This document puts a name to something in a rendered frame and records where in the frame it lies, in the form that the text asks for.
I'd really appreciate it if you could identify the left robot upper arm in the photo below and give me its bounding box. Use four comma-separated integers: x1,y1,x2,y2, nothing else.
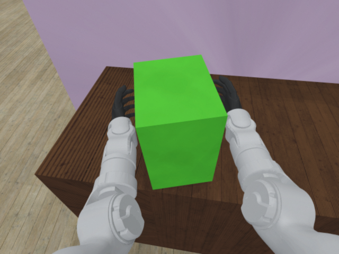
52,193,144,254

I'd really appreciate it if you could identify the carton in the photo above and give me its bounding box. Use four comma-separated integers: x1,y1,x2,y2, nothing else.
133,55,228,190

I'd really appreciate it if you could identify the pedestal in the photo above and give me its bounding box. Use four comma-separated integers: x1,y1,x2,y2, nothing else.
35,66,339,254

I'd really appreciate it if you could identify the robot right hand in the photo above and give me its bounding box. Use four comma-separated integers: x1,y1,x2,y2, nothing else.
212,75,242,113

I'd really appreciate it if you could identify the robot left hand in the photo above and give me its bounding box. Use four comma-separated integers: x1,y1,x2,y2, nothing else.
112,85,135,120

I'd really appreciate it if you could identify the left robot forearm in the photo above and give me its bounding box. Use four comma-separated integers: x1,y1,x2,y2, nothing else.
84,117,138,207

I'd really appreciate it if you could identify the right robot upper arm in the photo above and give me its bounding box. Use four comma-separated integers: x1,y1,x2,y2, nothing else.
241,178,339,254

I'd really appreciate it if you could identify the right robot forearm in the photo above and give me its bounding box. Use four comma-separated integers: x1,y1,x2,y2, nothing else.
225,108,300,192

